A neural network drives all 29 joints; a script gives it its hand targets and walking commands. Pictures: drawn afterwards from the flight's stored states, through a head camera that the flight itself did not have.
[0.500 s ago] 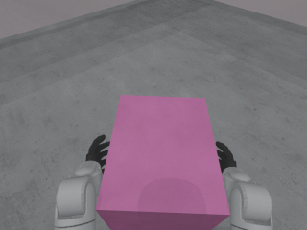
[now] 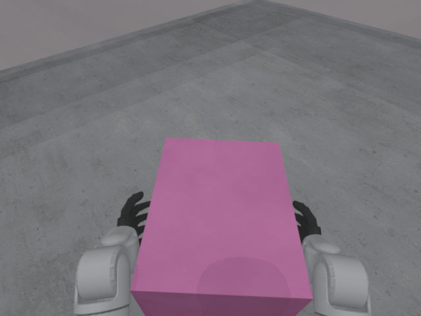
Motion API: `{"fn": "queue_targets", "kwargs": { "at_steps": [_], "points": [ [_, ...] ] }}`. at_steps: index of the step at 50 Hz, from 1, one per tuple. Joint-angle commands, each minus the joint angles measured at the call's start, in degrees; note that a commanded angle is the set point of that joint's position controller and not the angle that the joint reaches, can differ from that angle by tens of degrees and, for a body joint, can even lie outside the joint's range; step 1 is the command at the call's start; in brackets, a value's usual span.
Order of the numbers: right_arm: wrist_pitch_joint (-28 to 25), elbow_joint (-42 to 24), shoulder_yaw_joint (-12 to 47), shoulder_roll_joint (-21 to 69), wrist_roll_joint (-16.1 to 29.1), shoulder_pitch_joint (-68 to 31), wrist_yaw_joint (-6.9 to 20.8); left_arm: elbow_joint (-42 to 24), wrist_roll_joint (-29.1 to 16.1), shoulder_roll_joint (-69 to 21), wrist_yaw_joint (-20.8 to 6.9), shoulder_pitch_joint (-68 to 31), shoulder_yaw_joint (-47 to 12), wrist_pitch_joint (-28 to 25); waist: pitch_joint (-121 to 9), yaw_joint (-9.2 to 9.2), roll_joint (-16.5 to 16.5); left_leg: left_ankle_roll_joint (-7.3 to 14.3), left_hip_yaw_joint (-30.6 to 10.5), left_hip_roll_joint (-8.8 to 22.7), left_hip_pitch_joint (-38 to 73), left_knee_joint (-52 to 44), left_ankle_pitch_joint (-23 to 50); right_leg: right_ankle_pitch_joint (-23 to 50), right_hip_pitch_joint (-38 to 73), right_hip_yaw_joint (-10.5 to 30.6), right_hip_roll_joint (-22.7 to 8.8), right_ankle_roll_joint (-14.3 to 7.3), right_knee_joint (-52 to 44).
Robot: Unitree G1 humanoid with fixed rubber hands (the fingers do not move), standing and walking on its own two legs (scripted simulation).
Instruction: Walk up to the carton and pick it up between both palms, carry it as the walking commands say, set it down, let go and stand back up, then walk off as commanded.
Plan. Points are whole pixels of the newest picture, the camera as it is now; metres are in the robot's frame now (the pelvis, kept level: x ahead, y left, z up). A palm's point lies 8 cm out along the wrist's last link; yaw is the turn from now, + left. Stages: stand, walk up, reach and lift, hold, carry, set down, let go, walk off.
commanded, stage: carry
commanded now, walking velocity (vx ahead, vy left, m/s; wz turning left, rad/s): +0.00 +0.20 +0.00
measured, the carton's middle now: (217, 239) +0.28 +0.01 +0.02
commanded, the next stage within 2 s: none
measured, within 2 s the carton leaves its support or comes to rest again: neither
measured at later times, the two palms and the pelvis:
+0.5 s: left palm (34, 280) +0.18 +0.28 +0.08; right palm (232, 281) +0.19 -0.02 +0.05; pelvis -0.07 +0.12 -0.01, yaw -1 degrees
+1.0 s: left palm out of the picture +0.11 +0.41 +0.07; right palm out of the picture +0.12 +0.11 +0.06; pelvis -0.14 +0.25 +0.00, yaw +0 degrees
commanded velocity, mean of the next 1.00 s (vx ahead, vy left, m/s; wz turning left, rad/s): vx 0.00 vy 0.18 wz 0.00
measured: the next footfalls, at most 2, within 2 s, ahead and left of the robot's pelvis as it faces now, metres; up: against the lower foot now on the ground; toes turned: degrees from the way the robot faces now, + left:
left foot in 0.22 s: +0.02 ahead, +0.22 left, +0.00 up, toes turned +7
right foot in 0.48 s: -0.04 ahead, +0.04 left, +0.00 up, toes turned -11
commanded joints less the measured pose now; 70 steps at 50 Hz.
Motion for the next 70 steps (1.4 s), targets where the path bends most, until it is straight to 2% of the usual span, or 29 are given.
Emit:
{"fn": "queue_targets", "kwargs": {
  "at_steps": [1, 6, 9, 11, 12, 13, 17, 22, 23, 24, 25, 26, 29, 35, 38, 39, 41, 42, 43, 47, 50, 52, 53, 54, 55, 56, 60, 63, 70],
  "points": [
    [-2.37, -9.27, 43.23, 51.52, 22.31, -33.76, 13.89, -7.19, -22.69, -51.58, -17.83, -29.39, -43.02, -0.09, -12.24, -1.06, -11.12, -1.13, -4.18, 3.42, -5.26, 4.66, 1.00, 26.12, 13.72, 13.35, -16.36, -4.09, -11.39],
    [-1.47, -8.83, 43.20, 52.07, 24.29, -31.80, 14.12, -8.74, -20.39, -50.30, -16.41, -27.10, -41.13, 0.34, -16.63, -0.41, -14.29, -2.15, 1.57, 0.92, 4.08, -8.30, -2.58, 27.41, 14.26, 8.80, -14.29, -3.05, -8.93],
    [-0.81, -6.64, 42.86, 51.82, 24.38, -29.74, 14.78, -6.68, -17.87, -49.23, -15.71, -24.21, -40.32, 0.79, -17.82, -1.38, -14.42, -1.64, 5.15, -0.22, 13.45, -26.84, 5.39, 23.71, 13.28, 5.49, -12.08, 0.52, -4.26],
    [-0.83, -6.86, 42.43, 51.45, 24.31, -31.24, 15.57, -6.27, -17.17, -49.10, -15.39, -24.31, -41.37, 0.81, -18.43, -2.03, -2.05, 0.95, -3.13, 8.52, 23.75, -32.94, 15.66, 7.88, 2.47, 2.63, -7.79, 4.12, 4.04],
    [-0.75, -5.99, 42.12, 50.12, 23.76, -31.18, 16.03, -4.51, -16.67, -49.07, -15.39, -23.93, -41.33, 0.92, -18.27, -2.24, 11.98, 5.18, -16.84, 19.73, 28.70, -32.51, 33.90, -14.54, -10.17, 0.39, -1.78, 6.06, 14.80],
    [-1.24, -6.48, 41.87, 50.67, 24.09, -31.43, 16.22, -5.48, -17.03, -49.57, -15.49, -24.21, -41.77, 0.72, -18.37, -2.38, 14.77, 9.76, -16.37, 22.04, 25.38, -30.88, 32.06, -24.15, -11.22, 1.83, -0.53, 6.10, 22.87],
    [-2.50, -8.60, 40.78, 53.10, 23.85, -33.43, 16.19, -12.05, -21.52, -53.10, -15.72, -33.91, -45.89, -0.56, -16.28, -1.76, 9.42, 8.73, -5.90, 13.88, 21.57, -28.38, 26.86, -13.24, -10.39, 2.04, -0.02, 5.23, 24.11],
    [-2.69, -9.05, 39.65, 51.08, 21.22, -28.26, 13.99, -12.35, -23.45, -50.86, -16.18, -30.32, -45.31, 0.21, -20.71, -1.17, 7.39, 9.28, -5.99, 13.71, 23.85, -24.93, 29.55, -4.39, 0.80, 0.02, 1.74, 3.21, -0.80],
    [-2.49, -8.38, 39.69, 50.16, 20.30, -25.98, 13.55, -10.81, -23.36, -50.67, -16.45, -28.34, -44.52, 0.53, -20.92, -0.65, 4.67, 7.30, -5.10, 13.01, 20.24, -23.14, 29.58, 2.37, 7.13, 2.25, -0.68, 2.51, -8.72],
    [-2.34, -7.76, 40.02, 50.27, 19.97, -26.33, 13.23, -10.18, -23.66, -50.48, -16.84, -27.83, -44.17, 0.65, -20.46, 0.00, -1.92, 4.26, -3.26, 10.39, 11.07, -17.35, 24.63, 6.79, 16.09, 10.56, -7.71, 1.19, -12.92],
    [-2.01, -6.88, 39.73, 50.14, 19.48, -26.51, 13.12, -9.54, -23.75, -49.83, -17.08, -27.63, -43.82, 0.77, -19.68, -0.28, -13.77, 0.82, -1.05, 6.12, -1.79, -9.32, 7.69, 23.52, 23.83, 26.05, -21.02, -2.47, -13.93],
    [-1.39, -7.44, 41.16, 49.78, 19.10, -27.04, 13.15, -6.40, -22.10, -50.42, -17.61, -24.67, -42.10, 0.63, -16.62, -0.47, -19.51, -0.73, -3.04, 4.25, -5.06, -0.48, -6.33, 35.75, 21.46, 28.61, -25.72, -9.13, -11.56],
    [-2.27, -8.80, 42.32, 51.13, 20.87, -32.03, 13.38, -6.82, -23.25, -51.92, -18.04, -28.43, -43.17, 0.28, -13.71, -0.92, -11.30, -0.68, -5.52, 4.16, -6.26, 4.85, -1.76, 30.58, 17.17, 17.63, -18.93, -6.32, -11.17],
    [-1.44, -8.89, 43.09, 51.80, 23.96, -31.55, 14.02, -8.81, -20.36, -50.24, -16.43, -26.80, -41.22, 0.39, -16.77, -0.67, -14.44, -1.75, 1.34, 1.13, 5.58, -9.39, -2.12, 26.81, 13.87, 8.35, -14.63, -2.70, -8.64],
    [-0.78, -7.29, 43.06, 51.72, 24.47, -30.08, 14.78, -7.10, -17.97, -49.58, -15.65, -23.67, -40.77, 0.64, -18.03, -1.49, -14.23, -1.18, 4.93, 0.09, 14.73, -27.87, 6.42, 22.89, 12.48, 4.58, -11.69, 1.13, -3.17],
    [-0.71, -7.04, 42.68, 51.46, 24.34, -30.19, 15.14, -6.79, -17.43, -49.47, -15.46, -23.04, -41.13, 0.63, -19.19, -1.90, -8.80, -0.22, 1.84, 3.80, 20.95, -32.21, 10.67, 18.04, 8.18, 3.29, -9.91, 3.15, 0.93],
    [-0.74, -6.06, 42.05, 50.43, 23.83, -30.66, 16.04, -5.02, -16.52, -49.34, -15.23, -23.55, -41.14, 0.79, -18.65, -2.21, 14.11, 6.54, -18.26, 20.77, 31.00, -30.26, 42.43, -18.49, -12.49, -0.04, -0.04, 6.57, 17.98],
    [-1.35, -5.92, 41.33, 51.42, 24.26, -30.04, 16.31, -7.70, -17.74, -50.11, -15.17, -25.51, -42.96, 0.55, -18.62, -2.63, 16.45, 10.57, -14.75, 21.10, 26.76, -28.76, 40.95, -24.94, -11.48, 2.22, -0.69, 6.04, 24.15],
    [-1.51, -5.99, 41.63, 52.56, 24.12, -31.34, 16.51, -7.63, -17.91, -51.49, -15.44, -27.62, -43.45, 0.34, -16.96, -2.47, 11.74, 10.54, -12.82, 18.55, 24.34, -28.24, 38.44, -21.81, -11.15, 3.04, -0.70, 5.84, 27.10],
    [-2.67, -8.85, 39.92, 52.13, 23.37, -32.73, 15.87, -12.25, -21.96, -52.89, -15.68, -33.32, -46.28, -0.46, -18.23, -1.98, 10.00, 9.13, -7.21, 14.65, 23.98, -28.45, 27.12, -12.64, -9.95, 1.64, 0.47, 5.64, 22.34],
    [-2.45, -8.68, 39.69, 51.27, 21.68, -28.76, 14.38, -12.88, -23.09, -50.74, -15.82, -31.25, -45.50, 0.12, -20.10, -1.88, 6.28, 9.44, -8.27, 15.77, 23.41, -28.25, 25.21, -10.48, -2.19, 1.42, 1.20, 4.73, 7.50],
    [-2.14, -7.16, 39.60, 50.07, 20.14, -26.03, 13.65, -10.17, -22.94, -50.00, -16.52, -27.60, -44.59, 0.73, -20.28, -0.74, 3.77, 6.70, -6.60, 14.66, 21.86, -26.23, 25.30, 0.36, 6.29, 2.17, 0.59, 3.65, -9.52],
    [-2.05, -5.58, 39.65, 50.16, 19.68, -25.03, 13.39, -9.61, -23.57, -49.89, -16.91, -28.22, -44.37, 0.85, -19.98, -0.79, 1.40, 4.13, -5.75, 13.21, 16.50, -24.04, 24.04, 3.55, 12.75, 6.91, -3.61, 2.78, -13.22],
    [-1.97, -5.13, 39.72, 49.78, 19.05, -24.86, 13.21, -8.29, -23.33, -49.01, -17.19, -27.11, -44.39, 1.03, -19.18, -1.03, -7.20, 1.51, -3.69, 9.91, 8.93, -18.08, 19.78, 12.41, 17.86, 17.47, -12.43, 1.25, -14.06],
    [-1.59, -7.11, 40.93, 49.60, 18.96, -27.02, 13.19, -6.81, -22.58, -50.59, -17.65, -27.00, -43.30, 0.82, -15.46, -1.71, -14.13, -0.53, -1.06, 6.19, 8.04, -18.78, 7.33, 18.42, 13.87, 18.70, -16.21, -2.45, -12.13],
    [-1.40, -8.87, 42.13, 50.41, 20.38, -30.28, 13.27, -5.65, -22.16, -51.71, -17.85, -26.29, -42.77, 0.43, -14.96, -1.72, -15.90, -0.46, -1.57, 5.83, 11.54, -16.97, 3.57, 19.05, 9.62, 17.88, -15.90, -4.12, -11.70],
    [-1.00, -8.37, 42.73, 50.94, 22.63, -32.48, 14.45, -6.35, -21.65, -51.07, -17.22, -29.48, -43.13, 0.85, -13.45, -2.19, -6.00, -0.31, -0.32, 7.11, 20.08, -24.78, 16.40, 6.22, 2.84, 7.28, -7.32, 2.12, -10.23],
    [-0.36, -7.26, 41.98, 50.01, 23.77, -33.05, 15.53, -5.97, -19.99, -50.65, -16.26, -29.01, -42.86, 1.30, -15.16, -1.62, 1.05, 1.56, -5.34, 11.60, 18.53, -28.08, 17.81, -3.56, 5.21, 3.43, -2.80, 3.39, -7.04],
    [-0.04, -4.53, 40.38, 51.02, 23.52, -32.95, 16.43, -5.37, -19.77, -51.80, -15.56, -30.93, -43.04, 1.63, -14.39, -1.57, 2.26, 2.02, -5.59, 11.24, 15.62, -33.72, 5.22, -0.98, 7.74, 3.81, -0.93, 3.17, -6.64]
  ]
}}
